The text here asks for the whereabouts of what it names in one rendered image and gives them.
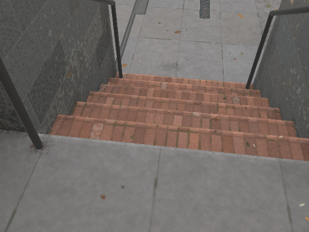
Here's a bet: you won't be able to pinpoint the stairs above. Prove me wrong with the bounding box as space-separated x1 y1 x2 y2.
49 72 309 161

